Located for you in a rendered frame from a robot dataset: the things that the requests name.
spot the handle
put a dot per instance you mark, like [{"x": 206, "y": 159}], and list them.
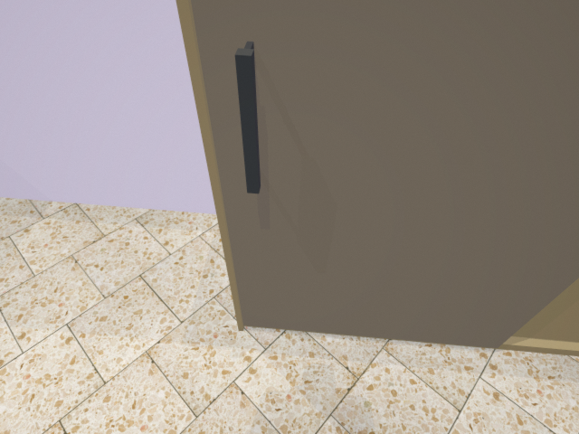
[{"x": 245, "y": 70}]

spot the wardrobe door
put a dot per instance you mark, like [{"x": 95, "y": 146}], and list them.
[
  {"x": 559, "y": 320},
  {"x": 419, "y": 162}
]

